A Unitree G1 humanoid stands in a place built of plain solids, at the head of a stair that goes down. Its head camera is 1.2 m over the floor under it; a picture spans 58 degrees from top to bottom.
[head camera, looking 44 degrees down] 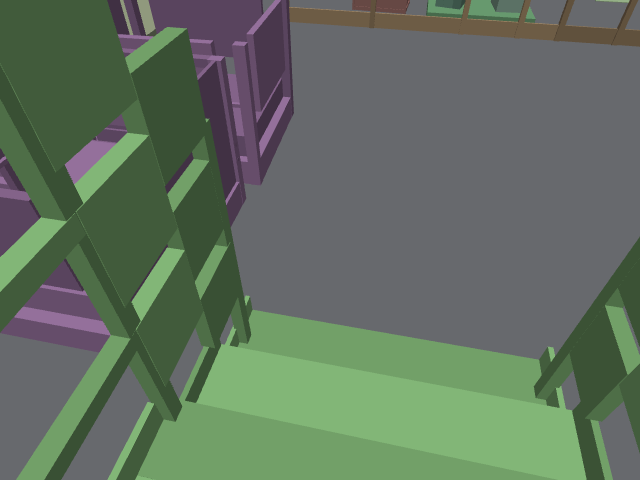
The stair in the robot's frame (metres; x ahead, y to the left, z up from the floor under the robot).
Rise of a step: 0.18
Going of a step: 0.30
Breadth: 1.25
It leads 12 degrees to the right of straight ahead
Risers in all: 3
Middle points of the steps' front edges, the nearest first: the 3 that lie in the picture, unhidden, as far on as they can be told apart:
0.46 -0.17 0.00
0.75 -0.23 -0.18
1.05 -0.29 -0.36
